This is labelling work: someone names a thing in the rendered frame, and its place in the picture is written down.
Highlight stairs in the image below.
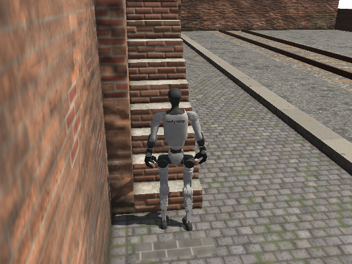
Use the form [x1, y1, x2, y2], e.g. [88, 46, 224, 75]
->
[125, 0, 202, 213]

